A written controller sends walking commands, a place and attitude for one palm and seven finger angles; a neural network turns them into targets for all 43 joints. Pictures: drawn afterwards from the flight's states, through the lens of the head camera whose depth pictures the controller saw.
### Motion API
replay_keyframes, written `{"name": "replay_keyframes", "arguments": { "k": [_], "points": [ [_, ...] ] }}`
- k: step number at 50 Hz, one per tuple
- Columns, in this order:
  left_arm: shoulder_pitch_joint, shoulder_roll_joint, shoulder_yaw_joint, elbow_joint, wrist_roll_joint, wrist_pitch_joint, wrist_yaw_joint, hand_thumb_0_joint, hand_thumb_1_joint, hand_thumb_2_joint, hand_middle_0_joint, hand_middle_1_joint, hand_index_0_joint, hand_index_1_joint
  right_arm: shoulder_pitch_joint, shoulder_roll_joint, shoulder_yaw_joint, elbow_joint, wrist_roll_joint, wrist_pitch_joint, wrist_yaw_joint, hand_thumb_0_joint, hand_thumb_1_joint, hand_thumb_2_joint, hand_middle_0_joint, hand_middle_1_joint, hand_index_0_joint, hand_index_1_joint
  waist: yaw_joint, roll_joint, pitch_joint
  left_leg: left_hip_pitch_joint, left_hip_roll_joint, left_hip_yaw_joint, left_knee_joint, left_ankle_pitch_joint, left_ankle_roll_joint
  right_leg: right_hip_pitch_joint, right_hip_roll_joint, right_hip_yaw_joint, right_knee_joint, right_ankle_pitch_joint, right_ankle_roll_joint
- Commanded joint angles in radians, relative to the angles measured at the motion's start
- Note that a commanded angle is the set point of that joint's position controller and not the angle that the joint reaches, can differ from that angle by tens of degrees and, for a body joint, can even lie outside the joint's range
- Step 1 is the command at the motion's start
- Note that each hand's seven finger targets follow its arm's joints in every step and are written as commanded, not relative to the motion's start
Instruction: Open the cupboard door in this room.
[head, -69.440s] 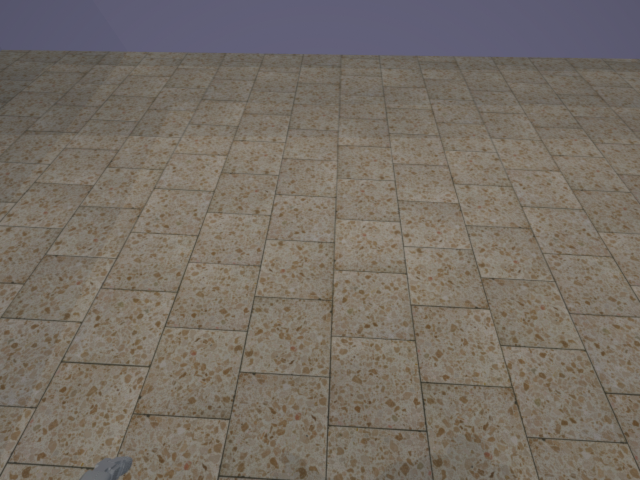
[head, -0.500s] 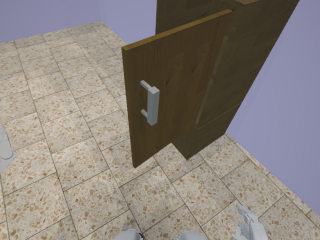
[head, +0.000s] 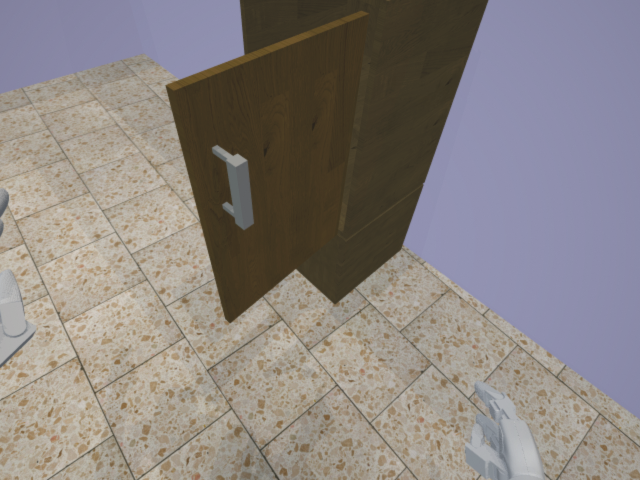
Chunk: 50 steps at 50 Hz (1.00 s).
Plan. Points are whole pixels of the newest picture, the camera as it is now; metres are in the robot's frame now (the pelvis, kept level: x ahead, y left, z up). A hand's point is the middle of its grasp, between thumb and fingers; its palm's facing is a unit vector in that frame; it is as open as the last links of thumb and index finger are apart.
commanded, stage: stop stepping back and stand still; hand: left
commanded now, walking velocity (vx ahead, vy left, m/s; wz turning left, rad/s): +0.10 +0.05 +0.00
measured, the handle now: (232, 188) +0.52 +0.15 +0.05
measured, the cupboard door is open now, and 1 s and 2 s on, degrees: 94 94 94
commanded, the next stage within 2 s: let the arm hang, fingers relaxed in 0.92 s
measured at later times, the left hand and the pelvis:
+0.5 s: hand out of the picture +0.15 +0.27 +0.16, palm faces +0.42 -0.75 -0.51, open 7.4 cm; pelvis -0.04 +0.00 +0.00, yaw +2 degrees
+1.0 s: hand out of the picture +0.14 +0.29 +0.15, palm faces +0.44 -0.77 -0.46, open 7.4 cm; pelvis -0.06 +0.02 +0.00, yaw +2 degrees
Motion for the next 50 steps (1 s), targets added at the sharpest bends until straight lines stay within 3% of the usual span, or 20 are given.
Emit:
{"name": "replay_keyframes", "arguments": {
  "k": [1,2,3,4,5,6,8,9,11,14,17,20,21,22,23,29,35,38,42,50],
  "points": [
    [0.102,0.124,0.122,-0.170,0.004,-0.051,0.031,0.000,0.900,0.900,-0.200,-0.300,-0.200,-0.300,-0.064,-0.134,-0.036,-0.149,0.003,-0.026,-0.017,0.000,-0.900,-0.900,0.200,0.300,0.200,0.300,0.038,0.225,-0.086,-0.141,0.171,-0.153,-0.217,-0.320,0.044,0.236,-0.011,-0.064,-0.193,0.116,-0.007],
    [0.091,0.122,0.115,-0.172,0.011,-0.056,0.031,0.000,0.900,0.900,-0.200,-0.300,-0.200,-0.300,-0.075,-0.137,-0.038,-0.157,0.003,-0.019,-0.020,0.000,-0.900,-0.900,0.200,0.300,0.200,0.300,0.035,0.210,-0.059,-0.217,0.137,-0.120,-0.188,-0.416,0.024,0.282,-0.021,-0.063,-0.254,0.129,-0.017],
    [0.075,0.148,0.127,-0.180,0.018,-0.063,0.031,0.000,0.900,0.900,-0.200,-0.300,-0.200,-0.300,-0.082,-0.137,-0.040,-0.164,-0.003,-0.013,-0.019,0.000,-0.900,-0.900,0.200,0.300,0.200,0.300,0.033,0.148,-0.049,-0.218,0.088,-0.094,-0.082,-0.414,0.003,0.244,-0.073,0.007,-0.351,0.083,-0.039],
    [0.055,0.143,0.109,-0.167,0.023,-0.071,0.029,0.000,0.900,0.900,-0.200,-0.300,-0.200,-0.300,-0.083,-0.126,-0.044,-0.164,-0.007,-0.004,-0.018,0.000,-0.900,-0.900,0.200,0.300,0.200,0.300,0.030,0.008,-0.028,-0.168,0.026,-0.063,0.144,-0.358,-0.026,0.100,-0.203,0.219,-0.515,-0.092,-0.094],
    [0.017,0.162,0.121,-0.159,0.022,-0.076,0.033,0.000,0.900,0.900,-0.200,-0.300,-0.200,-0.300,-0.074,-0.125,-0.049,-0.145,-0.010,0.004,-0.019,0.000,-0.900,-0.900,0.200,0.300,0.200,0.300,0.038,-0.127,-0.016,-0.111,0.000,-0.054,0.407,-0.302,-0.046,-0.092,-0.380,0.447,-0.646,-0.231,-0.160],
    [-0.049,0.144,0.100,-0.154,0.025,-0.080,0.033,0.000,0.900,0.900,-0.200,-0.300,-0.200,-0.300,-0.053,-0.128,-0.053,-0.113,-0.013,0.001,-0.019,0.000,-0.900,-0.900,0.200,0.300,0.200,0.300,0.041,-0.143,-0.001,-0.113,0.009,-0.083,0.590,-0.309,-0.051,-0.184,-0.410,0.475,-0.666,-0.285,-0.167],
    [-0.134,0.138,0.090,-0.149,0.036,-0.093,0.030,0.000,0.900,0.900,-0.200,-0.300,-0.200,-0.300,-0.024,-0.130,-0.052,-0.089,-0.013,-0.005,-0.017,0.000,-0.900,-0.900,0.200,0.300,0.200,0.300,0.011,-0.082,-0.034,-0.136,0.037,-0.079,0.626,-0.242,-0.049,-0.128,-0.354,0.368,-0.610,-0.216,-0.134],
    [-0.136,0.130,0.086,-0.114,0.041,-0.098,0.032,0.000,0.900,0.900,-0.200,-0.300,-0.200,-0.300,-0.023,-0.118,-0.045,-0.087,-0.012,-0.008,-0.021,0.000,-0.900,-0.900,0.200,0.300,0.200,0.300,0.007,-0.059,-0.042,-0.117,0.060,-0.066,0.551,-0.213,-0.047,-0.089,-0.327,0.292,-0.577,-0.123,-0.134],
    [-0.138,0.117,0.073,-0.068,0.050,-0.104,0.041,0.000,0.900,0.900,-0.200,-0.300,-0.200,-0.300,-0.036,-0.106,-0.036,-0.081,-0.010,-0.018,-0.035,0.000,-0.900,-0.900,0.200,0.300,0.200,0.300,0.025,-0.040,-0.051,-0.055,0.049,-0.021,0.401,-0.209,-0.034,-0.044,-0.286,0.200,-0.528,0.012,-0.124],
    [-0.119,0.107,0.070,-0.048,0.055,-0.107,0.049,0.000,0.900,0.900,-0.200,-0.300,-0.200,-0.300,-0.037,-0.108,-0.042,-0.074,-0.013,-0.036,-0.042,0.000,-0.900,-0.900,0.200,0.300,0.200,0.300,0.051,-0.048,-0.042,-0.012,0.026,0.019,0.200,-0.258,-0.012,0.034,-0.283,0.211,-0.521,0.048,-0.116],
    [-0.070,0.104,0.082,-0.093,0.048,-0.112,0.054,0.000,0.900,0.900,-0.200,-0.300,-0.200,-0.300,-0.006,-0.112,-0.044,-0.081,-0.013,-0.038,-0.029,0.000,-0.900,-0.900,0.200,0.300,0.200,0.300,0.041,-0.017,-0.087,0.070,0.026,0.009,-0.028,-0.179,0.003,0.136,-0.236,0.164,-0.430,0.196,-0.074],
    [-0.033,0.119,0.104,-0.158,0.039,-0.123,0.048,0.000,0.900,0.900,-0.200,-0.300,-0.200,-0.300,-0.017,-0.139,-0.058,-0.117,-0.002,-0.032,-0.016,0.000,-0.900,-0.900,0.200,0.300,0.200,0.300,0.046,0.074,-0.156,0.087,0.120,-0.082,-0.036,0.123,0.011,0.242,-0.130,0.073,-0.269,0.497,-0.029],
    [-0.007,0.122,0.113,-0.161,0.033,-0.123,0.042,0.000,0.900,0.900,-0.200,-0.300,-0.200,-0.300,-0.018,-0.145,-0.063,-0.124,0.005,-0.031,-0.011,0.000,-0.900,-0.900,0.200,0.300,0.200,0.300,0.047,0.068,-0.191,0.106,0.133,-0.081,-0.008,0.232,0.001,0.260,-0.117,0.061,-0.234,0.581,-0.026],
    [0.018,0.132,0.130,-0.150,0.037,-0.123,0.042,0.000,0.900,0.900,-0.200,-0.300,-0.200,-0.300,-0.018,-0.127,-0.055,-0.118,0.005,-0.027,-0.008,0.000,-0.900,-0.900,0.200,0.300,0.200,0.300,0.037,0.122,-0.194,0.108,0.116,-0.040,0.005,0.282,-0.006,0.251,-0.114,0.035,-0.205,0.661,-0.030],
    [0.030,0.130,0.130,-0.138,0.034,-0.122,0.038,0.000,0.900,0.900,-0.200,-0.300,-0.200,-0.300,-0.021,-0.122,-0.051,-0.115,0.002,-0.025,-0.006,0.000,-0.900,-0.900,0.200,0.300,0.200,0.300,0.039,0.146,-0.176,0.082,0.109,-0.034,0.007,0.262,-0.016,0.243,-0.116,0.024,-0.202,0.668,-0.029],
    [-0.044,0.086,0.083,-0.097,0.027,-0.118,0.028,0.000,0.900,0.900,-0.200,-0.300,-0.200,-0.300,-0.033,-0.128,-0.043,-0.120,0.003,-0.028,-0.006,0.000,-0.900,-0.900,0.200,0.300,0.200,0.300,0.039,0.075,-0.040,-0.043,0.105,-0.065,-0.075,-0.122,-0.008,0.176,-0.087,0.046,-0.285,0.357,-0.016],
    [-0.146,0.068,0.054,-0.073,0.045,-0.114,0.026,0.000,0.900,0.900,-0.200,-0.300,-0.200,-0.300,-0.034,-0.124,-0.034,-0.118,-0.001,-0.032,-0.010,0.000,-0.900,-0.900,0.200,0.300,0.200,0.300,0.043,0.127,-0.001,-0.107,0.114,-0.078,-0.148,-0.307,0.002,0.183,-0.065,0.035,-0.301,0.243,-0.007],
    [-0.187,0.071,0.046,-0.096,0.054,-0.112,0.027,0.000,0.900,0.900,-0.200,-0.300,-0.200,-0.300,-0.038,-0.123,-0.033,-0.119,-0.004,-0.039,-0.012,0.000,-0.900,-0.900,0.200,0.300,0.200,0.300,0.046,0.158,-0.001,-0.116,0.110,-0.076,-0.161,-0.336,0.001,0.196,-0.060,0.029,-0.308,0.239,-0.007],
    [-0.174,0.065,0.042,-0.108,0.056,-0.110,0.031,0.000,0.900,0.900,-0.200,-0.300,-0.200,-0.300,-0.032,-0.120,-0.031,-0.120,-0.005,-0.046,-0.009,0.000,-0.900,-0.900,0.200,0.300,0.200,0.300,0.048,0.137,-0.026,-0.105,0.096,-0.069,-0.142,-0.296,-0.005,0.219,-0.062,0.032,-0.320,0.271,-0.008],
    [-0.057,0.078,0.079,-0.093,0.038,-0.118,0.030,0.000,0.900,0.900,-0.200,-0.300,-0.200,-0.300,-0.024,-0.117,-0.039,-0.119,-0.006,-0.043,-0.005,0.000,-0.900,-0.900,0.200,0.300,0.200,0.300,0.047,0.097,-0.084,-0.048,0.068,-0.050,-0.081,-0.118,-0.028,0.248,-0.084,0.041,-0.343,0.406,-0.022]
  ]
}}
